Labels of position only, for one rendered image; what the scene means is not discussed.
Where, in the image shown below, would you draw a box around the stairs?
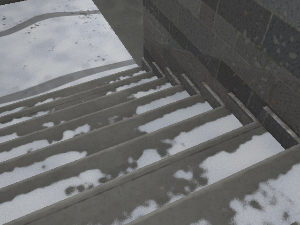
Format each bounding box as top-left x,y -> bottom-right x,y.
0,66 -> 285,225

